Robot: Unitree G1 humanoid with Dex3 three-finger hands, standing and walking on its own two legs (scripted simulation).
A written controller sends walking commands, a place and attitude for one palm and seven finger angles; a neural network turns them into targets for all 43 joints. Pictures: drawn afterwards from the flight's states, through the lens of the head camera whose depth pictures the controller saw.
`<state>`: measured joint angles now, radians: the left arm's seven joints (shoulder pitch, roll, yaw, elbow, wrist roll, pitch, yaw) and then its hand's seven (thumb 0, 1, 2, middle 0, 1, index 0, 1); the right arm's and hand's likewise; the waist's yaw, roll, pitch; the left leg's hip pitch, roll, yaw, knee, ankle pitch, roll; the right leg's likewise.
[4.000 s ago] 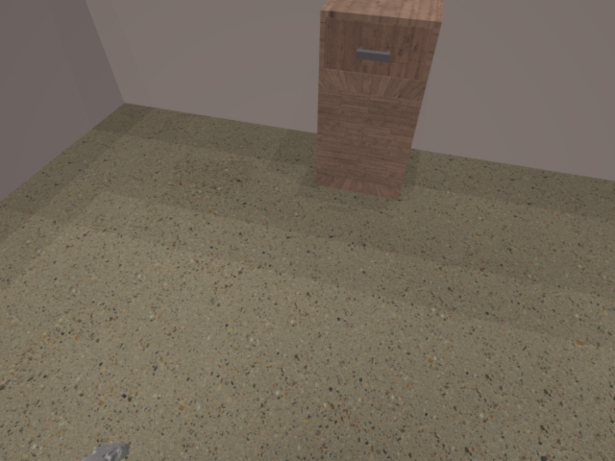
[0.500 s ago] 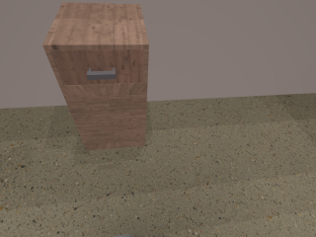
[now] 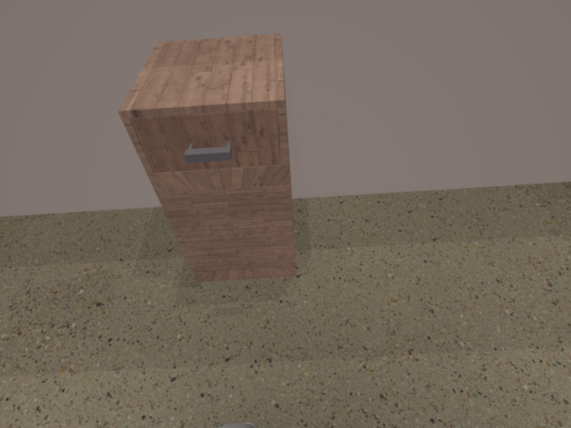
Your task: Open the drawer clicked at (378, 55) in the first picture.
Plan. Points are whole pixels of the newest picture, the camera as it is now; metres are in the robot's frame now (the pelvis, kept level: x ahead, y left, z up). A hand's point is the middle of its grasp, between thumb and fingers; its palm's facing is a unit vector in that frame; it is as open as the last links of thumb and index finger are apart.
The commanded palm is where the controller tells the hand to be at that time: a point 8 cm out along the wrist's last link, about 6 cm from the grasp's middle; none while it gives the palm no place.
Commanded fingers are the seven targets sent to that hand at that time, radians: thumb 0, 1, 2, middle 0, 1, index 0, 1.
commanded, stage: take the last steps up to it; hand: left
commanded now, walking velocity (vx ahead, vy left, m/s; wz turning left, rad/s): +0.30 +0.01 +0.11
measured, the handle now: (209, 149) +0.80 +0.24 -0.08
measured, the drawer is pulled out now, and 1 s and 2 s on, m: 0.00 0.00 0.00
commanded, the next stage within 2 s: come to a stop and stand still in 1.00 s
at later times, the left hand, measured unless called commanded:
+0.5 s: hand out of the picture -0.04 +0.20 -0.18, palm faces +0.14 -0.98 -0.13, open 7.4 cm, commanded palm none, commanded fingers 0.00 0.90 0.90 -0.20 -0.30 -0.20 -0.30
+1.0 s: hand (204, 371) +0.26 +0.17 -0.17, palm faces +0.08 -0.97 -0.21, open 7.2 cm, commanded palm none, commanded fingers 0.00 0.90 0.90 -0.20 -0.30 -0.20 -0.30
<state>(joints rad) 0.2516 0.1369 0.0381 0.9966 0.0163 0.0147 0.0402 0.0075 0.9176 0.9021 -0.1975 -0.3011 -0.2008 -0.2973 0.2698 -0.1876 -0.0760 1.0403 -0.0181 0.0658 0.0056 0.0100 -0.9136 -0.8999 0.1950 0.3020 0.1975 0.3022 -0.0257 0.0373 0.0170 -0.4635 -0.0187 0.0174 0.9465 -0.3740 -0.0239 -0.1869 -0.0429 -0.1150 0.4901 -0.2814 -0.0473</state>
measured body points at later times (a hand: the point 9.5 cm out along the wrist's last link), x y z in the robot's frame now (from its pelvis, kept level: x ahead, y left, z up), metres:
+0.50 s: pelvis +0.06 +0.04 +0.00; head +0.06 +0.05 +0.45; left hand -0.04 +0.25 -0.17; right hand +0.13 -0.19 -0.15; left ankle +0.00 +0.15 -0.74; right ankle +0.04 -0.08 -0.68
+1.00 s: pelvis +0.22 -0.01 +0.00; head +0.24 -0.02 +0.45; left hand +0.25 +0.22 -0.15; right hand +0.25 -0.24 -0.16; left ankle +0.24 +0.13 -0.68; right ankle +0.25 -0.09 -0.74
